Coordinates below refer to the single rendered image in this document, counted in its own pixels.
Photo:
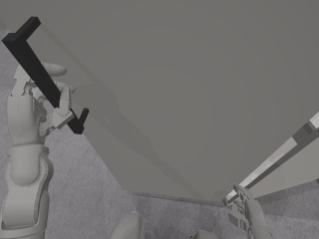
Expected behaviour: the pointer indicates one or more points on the right robot forearm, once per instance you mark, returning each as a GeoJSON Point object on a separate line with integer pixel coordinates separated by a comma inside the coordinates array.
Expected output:
{"type": "Point", "coordinates": [259, 231]}

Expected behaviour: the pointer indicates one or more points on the left robot forearm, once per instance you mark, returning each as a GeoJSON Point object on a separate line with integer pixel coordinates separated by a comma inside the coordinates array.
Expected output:
{"type": "Point", "coordinates": [25, 208]}

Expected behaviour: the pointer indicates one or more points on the robot right hand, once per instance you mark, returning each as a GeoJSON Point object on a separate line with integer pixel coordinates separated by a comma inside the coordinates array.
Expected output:
{"type": "Point", "coordinates": [251, 213]}

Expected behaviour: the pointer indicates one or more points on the handle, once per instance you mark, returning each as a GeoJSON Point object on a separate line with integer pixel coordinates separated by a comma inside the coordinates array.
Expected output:
{"type": "Point", "coordinates": [16, 43]}

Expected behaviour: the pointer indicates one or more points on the robot left hand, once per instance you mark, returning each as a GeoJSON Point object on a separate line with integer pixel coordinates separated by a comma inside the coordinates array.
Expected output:
{"type": "Point", "coordinates": [24, 108]}

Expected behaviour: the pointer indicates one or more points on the robot left thigh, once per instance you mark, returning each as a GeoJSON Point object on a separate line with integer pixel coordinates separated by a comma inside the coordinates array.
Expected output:
{"type": "Point", "coordinates": [131, 226]}

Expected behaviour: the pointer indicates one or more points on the fridge door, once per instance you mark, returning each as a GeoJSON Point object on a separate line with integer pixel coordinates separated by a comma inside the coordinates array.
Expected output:
{"type": "Point", "coordinates": [185, 97]}

